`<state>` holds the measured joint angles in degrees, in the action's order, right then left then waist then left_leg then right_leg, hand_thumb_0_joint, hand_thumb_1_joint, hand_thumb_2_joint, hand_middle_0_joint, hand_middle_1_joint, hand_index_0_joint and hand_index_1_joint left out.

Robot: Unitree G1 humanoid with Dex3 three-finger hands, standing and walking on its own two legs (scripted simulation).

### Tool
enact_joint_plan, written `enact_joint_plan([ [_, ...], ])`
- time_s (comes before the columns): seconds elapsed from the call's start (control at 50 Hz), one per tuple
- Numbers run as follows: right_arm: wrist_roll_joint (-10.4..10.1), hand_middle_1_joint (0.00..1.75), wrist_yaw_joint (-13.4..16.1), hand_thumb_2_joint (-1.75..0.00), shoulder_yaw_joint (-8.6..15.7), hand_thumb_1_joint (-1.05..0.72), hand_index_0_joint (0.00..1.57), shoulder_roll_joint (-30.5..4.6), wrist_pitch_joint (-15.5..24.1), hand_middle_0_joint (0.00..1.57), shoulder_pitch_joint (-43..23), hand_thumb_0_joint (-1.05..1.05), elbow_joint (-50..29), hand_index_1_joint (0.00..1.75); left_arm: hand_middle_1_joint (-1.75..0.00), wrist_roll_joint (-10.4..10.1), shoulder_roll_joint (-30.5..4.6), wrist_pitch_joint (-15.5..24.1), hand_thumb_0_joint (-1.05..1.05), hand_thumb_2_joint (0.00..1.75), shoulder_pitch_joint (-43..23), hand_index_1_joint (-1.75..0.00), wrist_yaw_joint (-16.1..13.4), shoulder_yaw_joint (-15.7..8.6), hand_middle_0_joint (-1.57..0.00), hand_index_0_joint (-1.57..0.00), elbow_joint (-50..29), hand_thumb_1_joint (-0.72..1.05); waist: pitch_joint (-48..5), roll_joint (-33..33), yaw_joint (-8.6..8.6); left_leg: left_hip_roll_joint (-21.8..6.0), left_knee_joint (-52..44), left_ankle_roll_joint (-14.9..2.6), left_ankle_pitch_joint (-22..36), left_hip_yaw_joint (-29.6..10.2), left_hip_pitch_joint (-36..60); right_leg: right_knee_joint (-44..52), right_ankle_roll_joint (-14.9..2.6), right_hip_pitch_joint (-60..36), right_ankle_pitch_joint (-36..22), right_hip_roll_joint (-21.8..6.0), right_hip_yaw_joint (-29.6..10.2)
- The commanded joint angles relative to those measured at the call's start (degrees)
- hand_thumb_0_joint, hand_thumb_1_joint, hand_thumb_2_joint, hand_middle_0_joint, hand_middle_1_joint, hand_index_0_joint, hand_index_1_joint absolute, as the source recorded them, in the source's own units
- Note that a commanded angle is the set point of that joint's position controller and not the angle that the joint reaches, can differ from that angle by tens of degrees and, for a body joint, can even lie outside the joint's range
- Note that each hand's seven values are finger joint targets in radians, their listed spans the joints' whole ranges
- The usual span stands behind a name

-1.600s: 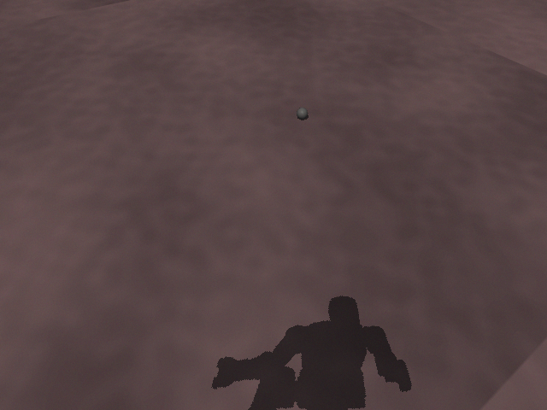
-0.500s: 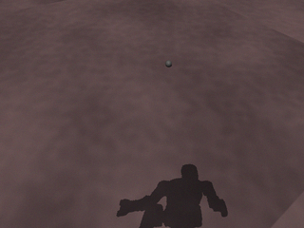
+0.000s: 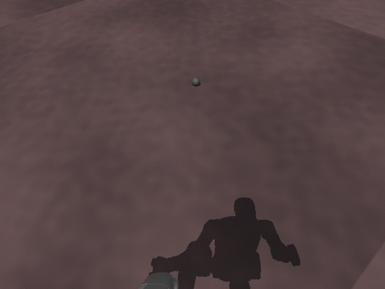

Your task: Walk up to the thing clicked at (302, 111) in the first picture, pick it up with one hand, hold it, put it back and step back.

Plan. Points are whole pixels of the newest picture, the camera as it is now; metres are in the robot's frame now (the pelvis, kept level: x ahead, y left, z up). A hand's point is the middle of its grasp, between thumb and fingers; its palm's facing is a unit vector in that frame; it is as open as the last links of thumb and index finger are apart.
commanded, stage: walk up
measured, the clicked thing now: (195, 81) +1.69 +0.07 -0.74
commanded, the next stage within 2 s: stand in 1.64 s
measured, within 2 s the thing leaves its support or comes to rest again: neither
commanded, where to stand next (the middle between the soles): +0.24 +0.04 m, yaw -8 degrees
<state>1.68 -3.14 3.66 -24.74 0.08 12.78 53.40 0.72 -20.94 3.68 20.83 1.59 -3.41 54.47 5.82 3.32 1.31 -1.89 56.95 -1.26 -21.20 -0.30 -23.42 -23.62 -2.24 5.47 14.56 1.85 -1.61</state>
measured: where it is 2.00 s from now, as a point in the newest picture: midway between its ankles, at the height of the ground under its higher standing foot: outside the picture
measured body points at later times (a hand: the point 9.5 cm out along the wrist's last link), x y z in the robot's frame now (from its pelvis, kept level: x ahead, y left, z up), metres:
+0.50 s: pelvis +0.17 +0.06 -0.01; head +0.20 +0.06 +0.44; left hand +0.26 +0.38 -0.12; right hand +0.23 -0.26 -0.11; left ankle +0.21 +0.16 -0.74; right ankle +0.19 -0.08 -0.70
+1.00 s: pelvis +0.17 +0.07 -0.03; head +0.21 +0.07 +0.42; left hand +0.33 +0.36 -0.14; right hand +0.19 -0.25 -0.15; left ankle +0.17 +0.21 -0.75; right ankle +0.25 -0.07 -0.74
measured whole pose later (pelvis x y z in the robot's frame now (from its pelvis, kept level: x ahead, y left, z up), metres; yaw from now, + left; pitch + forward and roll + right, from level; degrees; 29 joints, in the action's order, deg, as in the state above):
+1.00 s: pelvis +0.17 +0.07 -0.03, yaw -9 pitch -3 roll +3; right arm 1.2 0.1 1.6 -21.6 -0.3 12.7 53.1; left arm 1.0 -21.9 -1.4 9.0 -0.4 -2.1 47.9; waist 7.1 -3.6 0.9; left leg 1.7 38.2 1.1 -22.6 0.6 -12.7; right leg -43.0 0.0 26.5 15.3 -3.0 -5.0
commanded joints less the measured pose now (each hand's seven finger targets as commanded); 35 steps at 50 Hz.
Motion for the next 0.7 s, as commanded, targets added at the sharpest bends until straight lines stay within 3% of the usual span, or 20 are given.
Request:
enact_joint_plan([
  [0.0, 0.2, 0.3, -0.3, -0.9, 2.3, -0.9, 0.2, -8.2, 0.8, 0.2, -1.8, 0.0, -6.7, 0.3, -0.3, -1.0, -16.0, 2.2, 0.0, 0.9, 1.9, -0.3, -1.4, -3.8, -0.2, -0.2, -6.0, 0.9, 0.8, -8.7, 0.47, -3.2, -7.5, 1.54, 4.2, -1.4, -7.1, 8.6, -9.02, -2.4, -16.1, -13.0, -11.6],
  [0.08, 0.4, 0.3, -0.7, -0.9, 2.4, -0.9, 0.2, -7.2, 1.4, 0.2, -8.4, 0.0, -10.8, 0.3, -0.3, -0.7, -16.8, 1.9, 0.0, 0.9, 4.9, -0.3, -1.5, -3.6, -0.2, -0.2, -7.6, 0.9, 0.1, -10.2, 2.4, -2.5, -17.1, 1.52, 9.1, 0.2, -4.1, 4.7, -7.79, -1.6, -25.0, -12.4, -9.3],
  [0.12, 0.3, 0.3, -0.8, -0.9, 2.7, -0.9, 0.2, -7.0, 1.9, 0.2, -8.4, 0.0, -11.1, 0.3, -0.3, -0.8, -16.8, 1.6, 0.0, 0.9, 3.9, -0.3, -1.6, -3.5, -0.2, -0.2, -8.6, 0.9, 0.0, -11.0, 2.0, -1.7, -20.7, 0.83, 11.2, 1.8, 0.0, 2.8, -7.17, 1.0, -25.0, -11.6, -7.8],
  [0.16, 0.3, 0.3, -0.8, -0.9, 3.3, -0.9, 0.2, -7.3, 2.2, 0.2, -5.8, 0.0, -10.9, 0.3, -0.3, -0.8, -17.5, 1.4, 0.0, 0.9, 2.9, -0.3, -1.8, -3.5, -0.2, -0.2, -9.8, 0.9, -1.0, -10.6, 0.19, -0.8, -23.7, -0.23, 11.0, 2.7, 6.2, -0.2, -7.01, 3.8, -22.2, -12.2, -8.4],
  [0.18, 0.4, 0.3, -0.8, -0.9, 4.0, -0.9, 0.2, -8.2, 2.3, 0.2, -1.1, 0.0, -10.0, 0.3, -0.3, -0.8, -18.1, 1.5, 0.0, 0.9, 1.3, -0.3, -2.0, -3.6, -0.2, -0.2, -10.7, 0.9, -3.1, -8.7, -2.99, -0.6, -25.3, -1.02, 12.7, 2.7, 13.4, -4.8, -6.31, 6.8, -21.9, -12.3, -8.3],
  [0.2, 0.7, 0.3, -0.4, -0.9, 4.9, -0.9, 0.2, -10.1, 2.6, 0.2, 4.3, 0.0, -8.9, 0.3, -0.3, -0.8, -16.6, 1.6, 0.0, 0.9, 2.1, -0.3, -2.2, -3.0, -0.2, -0.2, -11.2, 0.9, -6.4, -3.8, -5.4, 0.7, -27.2, -2.08, 12.1, 2.7, 22.1, -15.1, -4.96, 9.9, -22.6, -9.4, -6.4],
  [0.22, 1.5, 0.3, 0.2, -0.9, 6.3, -0.9, 0.2, -13.3, 2.9, 0.2, 11.1, 0.0, -7.9, 0.3, -0.3, -1.2, -13.3, 1.8, 0.0, 0.9, 4.5, -0.3, -2.3, -1.9, -0.2, -0.2, -11.7, 0.9, -10.3, 5.2, -8.59, -4.1, -31.9, -4.86, 5.8, -4.2, 29.4, -29.7, -2.59, 15.0, -18.9, -4.9, -2.5],
  [0.24, 2.0, 0.3, 0.5, -0.9, 7.0, -0.9, 0.2, -16.0, 3.0, 0.2, 11.6, 0.0, -9.2, 0.3, -0.3, -1.8, -8.7, 1.6, 0.0, 0.9, 9.1, -0.3, -2.5, -0.7, -0.2, -0.2, -11.6, 0.9, -12.8, 16.1, -6.58, -17.7, -35.9, -8.42, 3.9, -25.0, 35.4, -39.7, -0.01, 26.1, 13.3, 2.9, -1.4],
  [0.26, 0.0, 0.3, 0.8, -0.9, 7.0, -0.9, 0.2, -16.7, 2.7, 0.2, 9.0, 0.0, -10.4, 0.3, -0.3, -1.6, -14.4, 1.1, 0.0, 0.9, 9.0, -0.3, -3.2, -1.9, -0.2, -0.2, -10.6, 0.9, -11.8, 8.5, -6.19, -23.5, -42.3, -13.85, -5.5, -34.6, 29.8, -45.5, -0.81, 27.2, 18.6, 1.9, -1.8],
  [0.28, -1.2, 0.3, 0.8, -0.9, 7.2, -0.9, 0.2, -17.1, 2.6, 0.2, 6.1, 0.0, -10.8, 0.3, -0.3, -1.2, -16.2, 0.9, 0.0, 0.9, 7.9, -0.3, -3.3, -2.0, -0.2, -0.2, -9.9, 0.9, -7.8, 7.1, -4.98, -24.8, -43.5, -16.69, -9.3, -35.0, 23.6, -49.6, -0.9, 27.5, 17.5, -1.3, -3.2],
  [0.32, -1.4, 0.3, 0.9, -0.9, 5.1, -0.9, 0.2, -12.2, 2.5, 0.2, 2.3, 0.0, -12.6, 0.3, -0.3, -1.0, -16.7, 1.2, 0.0, 0.9, 6.9, -0.3, -2.4, -2.3, -0.2, -0.2, -9.3, 0.9, -1.4, 3.5, -3.2, -18.3, -44.0, -12.65, 0.2, -20.7, 13.7, -45.8, -0.73, 23.9, 11.5, -3.4, -4.4],
  [0.38, -1.5, 0.3, 1.5, -0.9, 3.6, -0.9, 0.2, -9.9, 3.6, 0.2, 2.6, 0.0, -12.3, 0.3, -0.3, -0.9, -12.8, 0.5, 0.0, 0.9, 7.5, -0.3, -1.6, -1.9, -0.2, -0.2, -8.6, 0.9, -1.3, 3.5, -1.68, -13.1, -39.4, -10.94, 24.4, -7.0, 9.2, -39.5, 0.22, 19.0, 8.3, -3.6, -2.7],
  [0.44, -1.0, 0.3, 2.3, -0.9, 2.7, -0.9, 0.2, -9.1, 3.4, 0.2, 1.7, 0.0, -12.8, 0.3, -0.3, -1.0, -10.3, 0.0, 0.0, 0.9, 5.3, -0.3, -1.9, -1.1, -0.2, -0.2, -9.7, 0.9, -2.8, 5.1, -1.14, -13.3, -34.0, -12.17, 39.6, -1.6, 12.6, -26.3, 1.72, 18.4, 6.4, -4.0, -1.0],
  [0.5, -0.9, 0.3, 2.4, -0.9, 2.4, -0.9, 0.2, -9.4, 2.4, 0.2, 0.7, 0.0, -13.4, 0.3, -0.3, -1.0, -10.3, -0.1, 0.0, 0.9, 3.2, -0.3, -2.6, -1.5, -0.2, -0.2, -9.6, 0.9, -5.2, 6.3, -1.35, -13.3, -28.7, -11.26, 46.6, -0.7, 11.3, -20.7, 1.59, 13.7, 1.4, -3.0, 2.2],
  [0.54, -1.4, 0.3, 2.6, -0.9, 2.6, -0.9, 0.2, -9.8, 1.2, 0.2, -0.3, 0.0, -13.8, 0.3, -0.3, -0.8, -10.9, -0.7, 0.0, 0.9, 2.8, -0.3, -2.9, -2.0, -0.2, -0.2, -9.3, 0.9, -6.7, 5.5, -0.74, -12.7, -25.4, -10.42, 41.0, -0.8, 8.7, -17.6, 1.08, 9.5, -2.7, -2.0, 3.3],
  [0.6, -2.4, 0.3, 2.7, -0.9, 2.0, -0.9, 0.2, -8.2, -0.5, 0.2, -2.1, 0.0, -14.3, 0.3, -0.3, 0.1, -14.8, -0.8, 0.0, 0.9, 2.3, -0.3, -3.1, -3.5, -0.2, -0.2, -9.5, 0.9, -6.9, -0.8, 1.27, -8.4, -18.0, -5.04, 15.9, 1.0, 1.1, -9.3, -1.57, 3.2, -10.5, -2.9, 0.8],
  [0.62, -2.6, 0.3, 2.8, -0.9, 1.4, -0.9, 0.2, -6.2, -0.9, 0.2, 0.4, 0.0, -13.7, 0.3, -0.3, 0.6, -17.6, -0.7, 0.0, 0.9, 1.2, -0.3, -3.2, -4.3, -0.2, -0.2, -10.2, 0.9, -6.8, -10.7, 0.8, -3.8, -10.0, -2.32, 4.6, 3.9, -2.2, -4.1, -4.39, 3.4, -16.9, -12.0, -12.3],
  [0.64, -2.6, 0.3, 3.1, -0.9, 0.9, -0.9, 0.2, -4.9, -1.9, 0.2, 2.2, 0.0, -13.4, 0.3, -0.3, 0.4, -20.0, -0.3, 0.0, 0.9, -0.7, -0.3, -3.2, -4.2, -0.2, -0.2, -11.9, 0.9, -5.8, -16.5, -0.07, 2.5, 1.2, -0.12, -14.5, 2.5, -3.8, 2.7, -11.83, 8.0, -18.5, -23.6, -28.9],
  [0.66, -2.0, 0.3, 3.8, -0.9, 2.1, -0.9, 0.2, -8.0, -3.0, 0.2, 1.7, 0.0, -12.5, 0.3, -0.3, 0.3, -21.6, -0.6, 0.0, 0.9, -2.4, -0.3, -3.5, -4.2, -0.2, -0.2, -12.1, 0.9, -4.9, -15.8, 0.73, 1.2, 9.4, -0.06, -18.3, -2.3, -1.2, 3.2, -17.06, 13.5, -15.8, -26.3, -33.2],
  [0.68, -1.8, 0.3, 3.9, -0.9, 2.6, -0.9, 0.2, -9.3, -3.2, 0.2, 2.6, 0.0, -11.3, 0.3, -0.3, 0.3, -20.2, -1.0, 0.0, 0.9, -4.0, -0.3, -3.7, -4.1, -0.2, -0.2, -12.1, 0.9, -3.2, -14.6, -0.22, -0.2, 10.7, 0.31, -16.2, -3.8, -0.8, 3.1, -16.42, 15.7, -13.6, -24.4, -31.5],
])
